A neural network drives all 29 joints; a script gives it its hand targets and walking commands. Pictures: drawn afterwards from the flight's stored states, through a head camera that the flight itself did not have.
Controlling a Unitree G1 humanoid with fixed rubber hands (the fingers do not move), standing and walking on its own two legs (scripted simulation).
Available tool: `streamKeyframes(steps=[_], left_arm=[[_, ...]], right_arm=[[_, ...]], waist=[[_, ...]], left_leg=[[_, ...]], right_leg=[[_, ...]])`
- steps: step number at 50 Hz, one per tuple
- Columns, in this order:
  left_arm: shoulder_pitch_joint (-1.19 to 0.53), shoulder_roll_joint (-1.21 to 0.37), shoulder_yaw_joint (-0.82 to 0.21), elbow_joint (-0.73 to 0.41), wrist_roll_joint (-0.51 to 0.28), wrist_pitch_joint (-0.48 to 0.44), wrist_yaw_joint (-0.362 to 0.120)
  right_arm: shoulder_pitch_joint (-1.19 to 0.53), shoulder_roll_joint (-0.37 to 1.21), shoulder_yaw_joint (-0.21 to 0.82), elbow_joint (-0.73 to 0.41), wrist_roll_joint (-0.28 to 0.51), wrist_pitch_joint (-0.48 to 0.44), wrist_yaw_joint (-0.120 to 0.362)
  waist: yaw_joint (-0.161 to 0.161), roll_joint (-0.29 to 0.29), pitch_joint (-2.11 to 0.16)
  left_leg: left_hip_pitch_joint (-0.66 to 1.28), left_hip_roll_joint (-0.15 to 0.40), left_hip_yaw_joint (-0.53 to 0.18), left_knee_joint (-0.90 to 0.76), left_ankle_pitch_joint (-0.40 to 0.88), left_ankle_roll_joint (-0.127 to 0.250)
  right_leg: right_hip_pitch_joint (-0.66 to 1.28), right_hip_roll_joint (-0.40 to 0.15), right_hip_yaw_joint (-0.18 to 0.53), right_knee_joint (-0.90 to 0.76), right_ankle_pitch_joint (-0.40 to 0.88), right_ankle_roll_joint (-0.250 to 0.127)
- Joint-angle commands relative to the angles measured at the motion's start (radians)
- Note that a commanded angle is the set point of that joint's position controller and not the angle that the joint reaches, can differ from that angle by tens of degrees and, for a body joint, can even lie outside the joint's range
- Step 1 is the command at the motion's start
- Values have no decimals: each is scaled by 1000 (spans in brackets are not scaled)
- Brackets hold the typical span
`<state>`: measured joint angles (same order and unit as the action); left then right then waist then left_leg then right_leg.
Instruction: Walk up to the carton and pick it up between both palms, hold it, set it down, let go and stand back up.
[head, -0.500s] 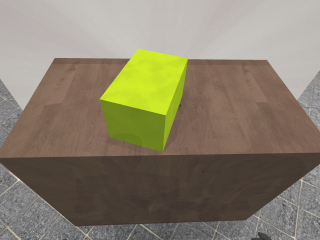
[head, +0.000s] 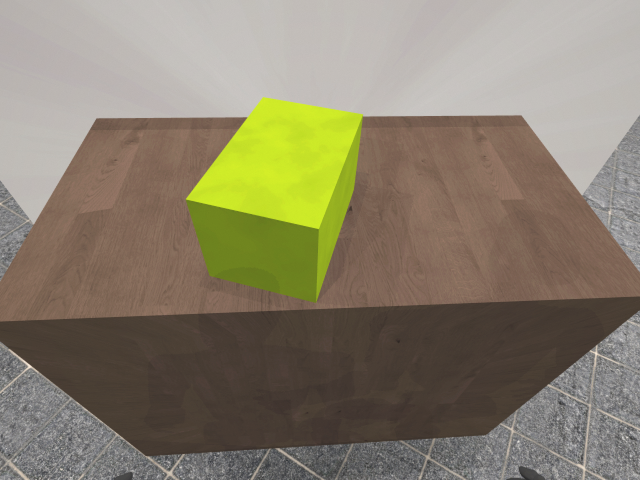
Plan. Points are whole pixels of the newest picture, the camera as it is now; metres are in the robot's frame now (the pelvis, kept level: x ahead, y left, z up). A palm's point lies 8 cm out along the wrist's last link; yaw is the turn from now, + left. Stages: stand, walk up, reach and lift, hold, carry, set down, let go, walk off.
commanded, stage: walk up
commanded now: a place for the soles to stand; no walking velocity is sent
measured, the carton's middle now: (287, 193) +0.51 +0.05 +0.07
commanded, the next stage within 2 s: reach and lift in 0.18 s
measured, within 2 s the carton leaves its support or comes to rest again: neither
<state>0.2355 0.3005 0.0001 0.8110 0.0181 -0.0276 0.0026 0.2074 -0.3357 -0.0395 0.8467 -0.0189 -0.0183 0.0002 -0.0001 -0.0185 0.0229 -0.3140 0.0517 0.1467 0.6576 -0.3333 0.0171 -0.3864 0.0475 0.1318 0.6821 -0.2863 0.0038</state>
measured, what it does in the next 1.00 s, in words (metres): stands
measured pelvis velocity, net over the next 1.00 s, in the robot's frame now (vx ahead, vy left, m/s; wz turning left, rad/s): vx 0.00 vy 0.01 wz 0.05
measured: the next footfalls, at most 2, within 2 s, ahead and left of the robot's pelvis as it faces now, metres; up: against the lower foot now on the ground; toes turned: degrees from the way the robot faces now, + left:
none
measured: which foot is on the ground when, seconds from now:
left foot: down 0.00-1.00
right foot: down 0.00-1.00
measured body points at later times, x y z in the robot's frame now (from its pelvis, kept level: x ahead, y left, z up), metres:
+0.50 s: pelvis +0.00 -0.01 +0.00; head +0.02 +0.00 +0.45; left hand +0.18 +0.26 -0.08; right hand +0.15 -0.30 -0.08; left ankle +0.01 +0.11 -0.72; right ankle +0.05 -0.12 -0.72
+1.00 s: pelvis +0.00 +0.01 +0.02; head -0.02 +0.03 +0.47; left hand +0.16 +0.28 -0.03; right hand +0.16 -0.21 -0.01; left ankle +0.01 +0.11 -0.72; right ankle +0.05 -0.12 -0.72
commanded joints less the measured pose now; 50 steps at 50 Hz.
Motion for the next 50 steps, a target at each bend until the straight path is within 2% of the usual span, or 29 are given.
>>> streamKeyframes(steps=[1,2,3,4,6,8,9,10,11,12,13,15,16,18,20,21,24,25,26,27,29,35,36,39,40,41,43,45,50], left_arm=[[-31,288,76,-11,20,-41,16],[-51,282,66,-19,20,-41,18],[-51,278,58,-12,10,-34,19],[-56,280,66,-21,15,-34,15],[-65,277,65,-29,13,-20,11],[-33,253,58,-16,5,-25,15],[-44,245,65,-15,8,-26,16],[-334,144,69,-250,-1,185,51],[-316,138,82,-291,17,245,61],[-352,116,88,-337,49,266,72],[-357,112,77,-338,28,298,65],[-355,136,43,-387,-3,339,48],[-334,149,51,-392,9,353,39],[-314,150,59,-459,0,362,23],[-256,178,121,-514,15,336,12],[-226,201,141,-492,29,327,-1],[-132,229,185,-436,54,329,-41],[-126,253,210,-448,63,323,-46],[-134,260,215,-480,60,335,-38],[-153,259,219,-501,36,340,-41],[-156,235,200,-556,45,355,-34],[-146,215,169,-742,23,389,-20],[-148,218,184,-760,29,389,-20],[-76,207,163,-849,7,362,-19],[-60,200,151,-844,-24,348,-19],[-57,203,147,-829,-39,338,-28],[-21,198,123,-845,-61,330,-32],[-25,202,97,-853,-80,331,-37],[16,248,117,-928,-123,323,-60]], right_arm=[[-47,-222,-65,-49,4,-24,0],[-38,-231,-73,-34,3,-23,-2],[-60,-231,-74,-39,0,-22,-1],[-49,-248,-73,-47,4,-24,-1],[-31,-282,-84,-24,-4,-30,-4],[-66,-278,-77,-31,-3,-29,-3],[-54,-257,-75,-29,-12,-34,-3],[-279,-128,-152,-25,-112,-217,30],[-229,-170,-167,-54,-109,-225,47],[-216,-181,-181,-26,-120,-222,60],[-243,-174,-181,-22,-111,-222,67],[-175,-159,-182,-63,-97,-215,50],[-126,-129,-164,-84,-78,-211,40],[-50,-127,-149,-125,-40,-194,11],[-2,-71,-117,-245,-8,-195,-13],[9,-62,-100,-310,-3,-213,-31],[49,-11,-38,-405,32,-207,-71],[76,32,7,-433,36,-193,-83],[94,42,8,-460,39,-184,-87],[74,46,5,-452,40,-166,-93],[87,109,21,-465,72,-117,-92],[142,75,-27,-555,74,-14,-108],[135,60,-42,-578,78,4,-106],[186,63,-69,-721,79,17,-106],[185,93,-63,-754,73,10,-113],[195,80,-80,-759,63,13,-116],[229,100,-54,-837,65,31,-122],[220,113,-72,-887,67,49,-122],[280,150,0,-1083,93,108,-153]], waist=[[-29,-28,-134],[-39,-76,-91],[-24,-37,-90],[-27,-66,-79],[-44,-31,-43],[-14,42,-43],[-13,1,-91],[54,122,30],[31,105,59],[14,153,65],[-4,49,74],[-43,-43,0],[-48,-54,-1],[-68,-107,-87],[-21,-77,-160],[-7,-122,-146],[54,-208,-97],[58,-212,-92],[65,-141,-82],[57,-160,-41],[42,22,40],[-15,135,100],[-4,158,88],[2,171,-3],[16,106,1],[-8,76,37],[20,47,65],[17,93,99],[33,56,65]], left_leg=[[137,75,-95,-84,21,47],[149,51,-126,-65,-15,47],[211,59,-134,-85,-45,55],[212,80,-139,-82,-74,70],[168,129,-187,-193,-189,81],[127,219,-229,-253,-197,138],[130,209,-191,-223,-130,125],[-240,35,-104,-153,-199,16],[-282,62,-99,-174,-256,41],[-321,76,-70,-162,-295,42],[-256,72,-91,-141,-222,42],[89,19,-96,-68,-77,-3],[170,2,-93,-27,-75,-3],[246,-21,-92,-38,59,7],[207,-48,-68,-88,129,23],[201,-57,-60,-91,169,28],[157,-88,-37,-143,174,28],[151,-95,-37,-153,140,30],[171,-88,-35,-182,161,16],[174,-88,-41,-196,172,19],[224,-63,-42,-271,165,-8],[212,-28,-35,-350,175,-39],[175,-25,-33,-372,144,-24],[88,-4,-31,-409,128,-2],[80,-14,-17,-398,137,-1],[108,-12,-29,-398,160,-4],[138,-18,-27,-422,150,-3],[44,20,-36,-479,16,5],[26,2,-20,-476,48,8]], right_leg=[[40,-98,158,-136,219,-108],[-34,-116,225,-160,170,-136],[-83,-133,237,-199,115,-119],[-123,-111,205,-196,82,-109],[-118,-69,134,-161,29,-73],[-76,-41,27,-45,93,-64],[-19,-37,9,-58,82,-54],[157,-23,-203,-24,-49,-67],[188,-17,-207,7,-45,-63],[193,-3,-213,52,-73,-66],[131,-19,-209,13,-38,-75],[-68,-70,-178,-106,-65,-87],[-137,-84,-169,-115,-75,-95],[-51,-75,-164,-146,131,-58],[151,-68,-135,-153,308,-16],[217,-68,-129,-144,412,4],[350,-83,-80,-172,554,53],[360,-101,-53,-197,464,66],[367,-101,-60,-211,461,57],[355,-98,-54,-219,468,64],[335,-84,-82,-273,317,32],[369,-52,-123,-304,289,27],[415,-49,-120,-304,288,26],[568,-15,-122,-280,315,27],[544,-25,-111,-294,326,27],[517,-19,-120,-298,343,26],[480,-22,-121,-332,294,30],[543,2,-152,-309,233,26],[604,-16,-120,-326,273,23]])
